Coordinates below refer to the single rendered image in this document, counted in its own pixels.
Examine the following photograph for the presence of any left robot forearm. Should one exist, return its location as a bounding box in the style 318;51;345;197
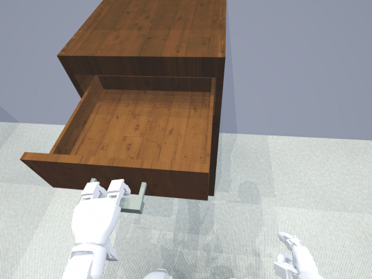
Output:
62;244;108;279

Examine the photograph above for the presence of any handle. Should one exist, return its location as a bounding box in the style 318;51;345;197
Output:
78;178;147;214

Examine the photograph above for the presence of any robot right hand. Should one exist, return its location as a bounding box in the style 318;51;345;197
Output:
274;232;319;279

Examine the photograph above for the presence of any drawer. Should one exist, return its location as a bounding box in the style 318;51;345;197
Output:
20;75;215;201

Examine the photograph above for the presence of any cabinet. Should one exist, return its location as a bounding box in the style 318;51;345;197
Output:
57;0;227;196

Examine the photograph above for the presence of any robot left hand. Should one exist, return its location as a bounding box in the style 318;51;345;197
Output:
71;179;131;261

